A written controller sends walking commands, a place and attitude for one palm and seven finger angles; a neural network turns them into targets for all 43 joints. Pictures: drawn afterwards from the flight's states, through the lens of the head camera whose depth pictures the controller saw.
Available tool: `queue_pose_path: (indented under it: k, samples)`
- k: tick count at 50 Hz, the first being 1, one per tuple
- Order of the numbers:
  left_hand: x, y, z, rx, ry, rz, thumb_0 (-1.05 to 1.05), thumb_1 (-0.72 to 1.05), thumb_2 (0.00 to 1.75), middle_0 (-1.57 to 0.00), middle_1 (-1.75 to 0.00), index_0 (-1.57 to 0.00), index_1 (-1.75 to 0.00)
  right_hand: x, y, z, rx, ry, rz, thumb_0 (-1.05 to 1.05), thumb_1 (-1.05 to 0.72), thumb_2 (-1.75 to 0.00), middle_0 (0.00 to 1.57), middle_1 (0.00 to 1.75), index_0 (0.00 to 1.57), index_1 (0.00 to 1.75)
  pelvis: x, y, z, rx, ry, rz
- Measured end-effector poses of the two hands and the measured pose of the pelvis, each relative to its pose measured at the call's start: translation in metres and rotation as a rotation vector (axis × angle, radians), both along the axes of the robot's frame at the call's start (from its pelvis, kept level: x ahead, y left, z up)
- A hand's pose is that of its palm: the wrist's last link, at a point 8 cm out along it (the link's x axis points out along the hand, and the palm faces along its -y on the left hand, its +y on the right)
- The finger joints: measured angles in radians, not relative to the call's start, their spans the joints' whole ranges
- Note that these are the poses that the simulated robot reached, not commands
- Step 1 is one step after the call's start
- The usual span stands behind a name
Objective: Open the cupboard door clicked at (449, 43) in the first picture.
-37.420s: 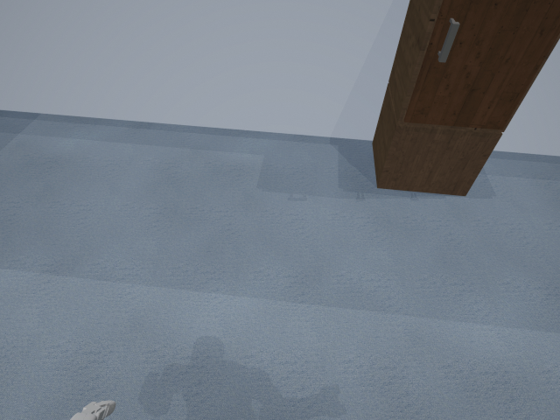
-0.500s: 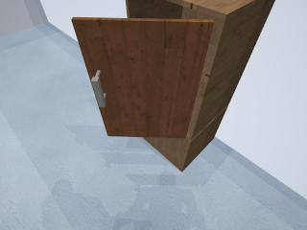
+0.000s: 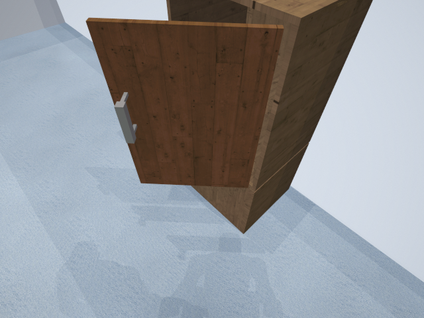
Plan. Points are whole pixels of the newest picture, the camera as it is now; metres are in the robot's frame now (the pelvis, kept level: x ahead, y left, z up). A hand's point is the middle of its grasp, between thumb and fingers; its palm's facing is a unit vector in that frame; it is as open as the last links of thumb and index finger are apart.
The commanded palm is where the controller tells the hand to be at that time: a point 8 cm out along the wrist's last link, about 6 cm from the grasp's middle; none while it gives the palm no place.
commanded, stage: look again from close up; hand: left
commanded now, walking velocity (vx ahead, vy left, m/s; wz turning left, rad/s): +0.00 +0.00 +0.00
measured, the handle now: (128, 118) +0.58 +0.27 +0.01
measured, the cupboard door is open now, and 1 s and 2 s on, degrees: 44 44 44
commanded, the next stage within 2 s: shuffle to correct the standing spot in 0.02 s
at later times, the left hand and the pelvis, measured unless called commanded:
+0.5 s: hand out of the picture +0.00 +0.21 -0.19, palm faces +0.07 -0.98 -0.18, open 7.4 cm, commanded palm none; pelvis +0.03 +0.03 -0.01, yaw +1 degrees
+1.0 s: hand out of the picture +0.14 +0.20 -0.17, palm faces +0.04 -0.98 -0.21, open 7.4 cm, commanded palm none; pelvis +0.06 +0.02 +0.00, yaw +2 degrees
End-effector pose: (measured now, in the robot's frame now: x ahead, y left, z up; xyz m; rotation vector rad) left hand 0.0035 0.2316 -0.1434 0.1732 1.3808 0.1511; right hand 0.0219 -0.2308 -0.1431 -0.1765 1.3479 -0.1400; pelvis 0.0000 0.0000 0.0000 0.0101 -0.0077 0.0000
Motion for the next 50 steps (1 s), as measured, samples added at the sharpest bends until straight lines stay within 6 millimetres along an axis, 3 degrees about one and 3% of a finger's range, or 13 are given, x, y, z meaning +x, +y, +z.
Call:
queue_pose_path:
  k: [14,19,25,28,34,40,45,50]
  samples:
    - [0.002,-0.006,-0.001,0.006,-0.025,0.029,0.0,0.91,0.9,-0.2,-0.3,-0.2,-0.3,0.01,-0.013,-0.002,-0.006,-0.006,0.025,0.01,-0.91,-0.9,0.2,0.3,0.2,0.3,0.004,-0.009,-0.003,-0.009,-0.002,0.012]
    - [-0.007,0.004,-0.009,-0.01,-0.008,0.08,0.0,0.91,0.9,-0.2,-0.3,-0.2,-0.3,0.02,-0.005,-0.002,-0.029,0.021,0.052,0.01,-0.91,-0.9,0.2,0.3,0.2,0.3,0.016,0.004,-0.007,-0.023,0.001,0.036]
    - [-0.012,0.025,-0.019,-0.03,0.092,0.087,0.0,0.91,0.9,-0.2,-0.3,-0.2,-0.3,0.038,0.018,0.005,-0.052,-0.026,0.039,0.01,-0.91,-0.9,0.2,0.3,0.2,0.3,0.032,0.027,-0.01,-0.005,0.002,0.01]
    - [0.008,0.036,-0.012,-0.021,0.086,0.067,0.01,0.91,0.9,-0.2,-0.3,-0.2,-0.3,0.032,0.032,0.008,-0.04,-0.015,0.02,0.01,-0.91,-0.9,0.2,0.3,0.2,0.3,0.037,0.035,-0.004,-0.014,0.009,0.016]
    - [0.069,0.043,0.001,-0.006,-0.051,0.058,0.01,0.91,0.9,-0.19,-0.3,-0.2,-0.3,0.019,0.058,0.007,0.013,0.084,0.03,0.01,-0.91,-0.9,0.2,0.3,0.2,0.3,0.047,0.04,0.004,-0.011,0.021,0.048]
    - [0.115,0.036,0.004,0.011,-0.143,0.023,0.0,0.91,0.9,-0.19,-0.3,-0.2,-0.3,0.029,0.06,-0.006,0.045,0.089,-0.003,0.01,-0.91,-0.9,0.2,0.3,0.2,0.3,0.06,0.034,-0.002,0.008,0.014,0.051]
    - [0.129,0.026,0.004,0.014,-0.157,-0.012,0.0,0.91,0.9,-0.2,-0.3,-0.2,-0.3,0.045,0.048,-0.011,0.038,0.051,-0.043,0.01,-0.92,-0.9,0.2,0.3,0.2,0.3,0.064,0.029,-0.005,0.006,0.017,0.042]
    - [0.127,0.016,0.003,0.003,-0.153,-0.002,0.0,0.91,0.9,-0.2,-0.3,-0.2,-0.3,0.055,0.037,-0.008,0.022,0.023,-0.028,0.01,-0.92,-0.9,0.2,0.3,0.2,0.3,0.064,0.022,-0.004,0.012,0.016,0.036]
